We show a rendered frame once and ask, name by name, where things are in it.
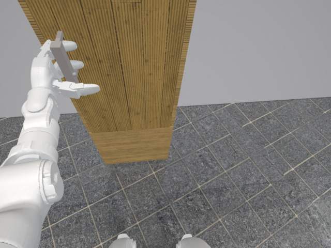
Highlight left robot forearm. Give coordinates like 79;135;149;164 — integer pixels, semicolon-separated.
0;88;60;167

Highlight left robot upper arm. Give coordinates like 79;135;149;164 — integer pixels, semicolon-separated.
0;159;64;248

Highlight left robot shin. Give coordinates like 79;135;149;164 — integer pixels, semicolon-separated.
117;234;129;239

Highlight robot shin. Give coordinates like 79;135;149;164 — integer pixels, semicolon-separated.
182;234;192;240
117;234;129;239

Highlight handle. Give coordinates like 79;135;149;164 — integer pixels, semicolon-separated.
50;31;79;84

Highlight right robot shin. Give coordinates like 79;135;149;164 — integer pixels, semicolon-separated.
182;234;192;240

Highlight cupboard door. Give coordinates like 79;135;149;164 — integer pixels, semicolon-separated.
24;0;190;133

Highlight robot left hand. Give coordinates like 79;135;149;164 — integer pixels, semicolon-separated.
31;40;100;99

